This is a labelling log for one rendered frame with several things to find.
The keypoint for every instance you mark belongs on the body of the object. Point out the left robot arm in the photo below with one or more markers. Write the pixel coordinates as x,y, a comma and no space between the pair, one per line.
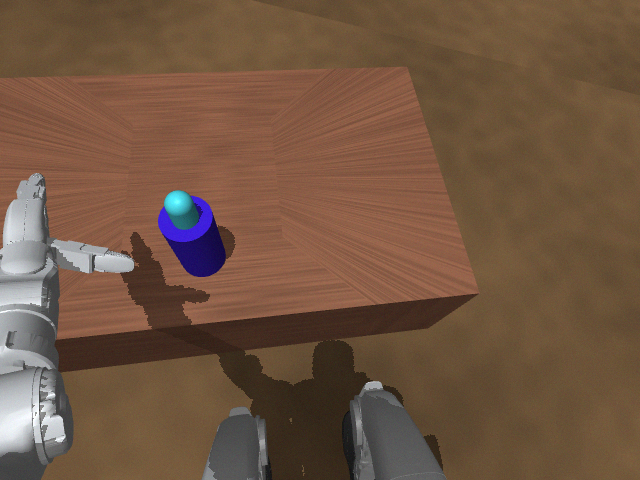
36,422

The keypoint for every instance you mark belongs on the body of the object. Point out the bottle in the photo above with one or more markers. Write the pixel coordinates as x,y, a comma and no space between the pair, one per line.
188,225

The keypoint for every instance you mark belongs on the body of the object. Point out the left robot hand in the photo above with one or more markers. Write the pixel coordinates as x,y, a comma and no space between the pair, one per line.
26,219

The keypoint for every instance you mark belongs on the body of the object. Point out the right robot foot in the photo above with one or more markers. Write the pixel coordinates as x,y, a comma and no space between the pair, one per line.
348,444

